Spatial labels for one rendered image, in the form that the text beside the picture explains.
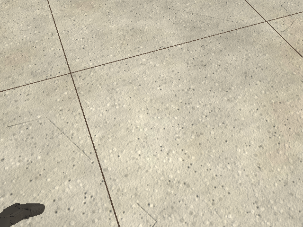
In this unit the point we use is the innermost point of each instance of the left robot hand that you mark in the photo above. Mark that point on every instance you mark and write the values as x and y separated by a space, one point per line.
17 212

